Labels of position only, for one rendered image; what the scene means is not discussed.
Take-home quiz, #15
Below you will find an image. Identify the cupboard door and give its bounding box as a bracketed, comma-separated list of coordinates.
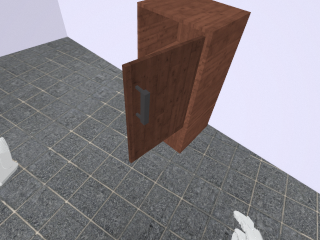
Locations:
[122, 35, 206, 163]

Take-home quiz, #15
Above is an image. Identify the handle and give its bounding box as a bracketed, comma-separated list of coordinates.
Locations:
[135, 85, 150, 125]

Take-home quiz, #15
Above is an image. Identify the robot left hand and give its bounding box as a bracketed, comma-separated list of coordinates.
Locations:
[0, 137, 18, 186]

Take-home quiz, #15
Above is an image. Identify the robot right hand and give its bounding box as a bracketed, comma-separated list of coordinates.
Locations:
[231, 210, 263, 240]

